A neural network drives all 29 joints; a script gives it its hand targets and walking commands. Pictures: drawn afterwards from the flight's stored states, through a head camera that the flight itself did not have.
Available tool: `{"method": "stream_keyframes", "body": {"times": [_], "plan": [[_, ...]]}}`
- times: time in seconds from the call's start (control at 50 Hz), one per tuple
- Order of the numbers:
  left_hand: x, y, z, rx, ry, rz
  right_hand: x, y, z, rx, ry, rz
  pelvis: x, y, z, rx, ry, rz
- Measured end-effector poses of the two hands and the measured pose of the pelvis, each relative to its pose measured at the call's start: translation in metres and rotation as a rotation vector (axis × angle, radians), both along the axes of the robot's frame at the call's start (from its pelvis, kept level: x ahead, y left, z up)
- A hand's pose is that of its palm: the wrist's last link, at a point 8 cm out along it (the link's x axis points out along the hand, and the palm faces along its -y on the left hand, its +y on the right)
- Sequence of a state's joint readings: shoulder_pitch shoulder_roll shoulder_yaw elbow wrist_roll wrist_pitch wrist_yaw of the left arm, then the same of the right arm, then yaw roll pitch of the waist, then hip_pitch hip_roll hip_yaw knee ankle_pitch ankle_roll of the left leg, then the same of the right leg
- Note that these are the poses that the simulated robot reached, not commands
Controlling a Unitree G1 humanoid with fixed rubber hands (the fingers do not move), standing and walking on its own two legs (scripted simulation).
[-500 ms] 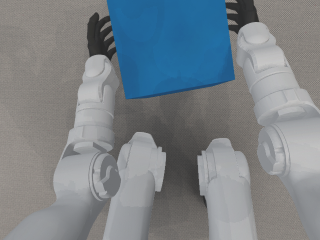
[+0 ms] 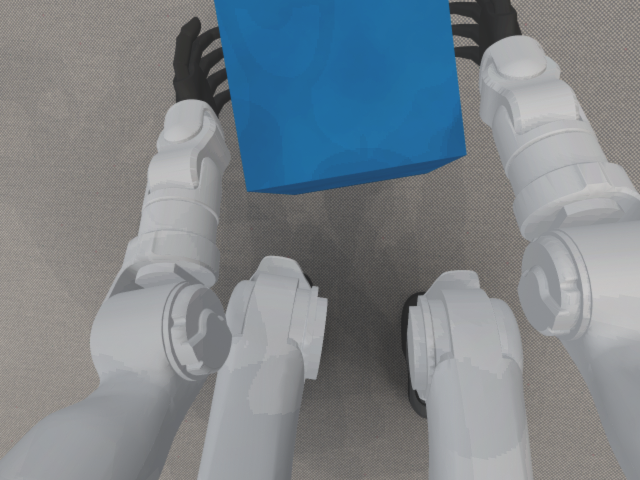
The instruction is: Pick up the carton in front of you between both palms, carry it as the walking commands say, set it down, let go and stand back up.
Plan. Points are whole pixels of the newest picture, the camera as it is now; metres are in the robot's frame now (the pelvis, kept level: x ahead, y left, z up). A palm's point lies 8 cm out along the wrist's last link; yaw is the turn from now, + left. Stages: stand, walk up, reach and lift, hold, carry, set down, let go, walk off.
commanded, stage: set down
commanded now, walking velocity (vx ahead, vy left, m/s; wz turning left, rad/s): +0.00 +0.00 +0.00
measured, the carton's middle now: (344, 100) +0.51 +0.03 -0.25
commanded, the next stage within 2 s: let go in 1.66 s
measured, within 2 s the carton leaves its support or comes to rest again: neither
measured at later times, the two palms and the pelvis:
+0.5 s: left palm (189, 114) +0.48 +0.21 -0.18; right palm (521, 58) +0.54 -0.15 -0.19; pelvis +0.00 +0.00 +0.00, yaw +1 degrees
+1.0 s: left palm (108, 80) +0.49 +0.22 -0.06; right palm out of the picture +0.56 -0.16 -0.06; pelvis +0.00 +0.01 +0.06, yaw +1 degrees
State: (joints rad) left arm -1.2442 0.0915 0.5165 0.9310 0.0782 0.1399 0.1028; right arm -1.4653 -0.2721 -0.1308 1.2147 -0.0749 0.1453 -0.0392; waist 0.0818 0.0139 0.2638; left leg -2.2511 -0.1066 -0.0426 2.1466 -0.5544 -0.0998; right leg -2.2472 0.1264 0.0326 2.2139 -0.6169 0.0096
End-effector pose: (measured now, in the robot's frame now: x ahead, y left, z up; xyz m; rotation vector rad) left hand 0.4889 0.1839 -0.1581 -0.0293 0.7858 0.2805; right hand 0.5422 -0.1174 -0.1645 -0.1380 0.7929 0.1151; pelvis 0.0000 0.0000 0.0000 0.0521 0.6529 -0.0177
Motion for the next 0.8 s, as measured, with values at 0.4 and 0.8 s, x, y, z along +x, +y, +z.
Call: {"method": "stream_keyframes", "body": {"times": [0.4,0.8], "plan": [[0.000,0.004,-0.007,0.003,0.008,-0.053,0.001,-0.006,-0.011,0.025,-0.031,0.018,-0.005,-0.001,-0.004,0.011,-0.033,0.004],[0.004,0.032,0.020,0.026,-0.124,0.023,0.022,-0.033,0.026,-0.017,-0.173,-0.053,0.000,0.007,0.004,-0.003,0.000,0.020]]}}
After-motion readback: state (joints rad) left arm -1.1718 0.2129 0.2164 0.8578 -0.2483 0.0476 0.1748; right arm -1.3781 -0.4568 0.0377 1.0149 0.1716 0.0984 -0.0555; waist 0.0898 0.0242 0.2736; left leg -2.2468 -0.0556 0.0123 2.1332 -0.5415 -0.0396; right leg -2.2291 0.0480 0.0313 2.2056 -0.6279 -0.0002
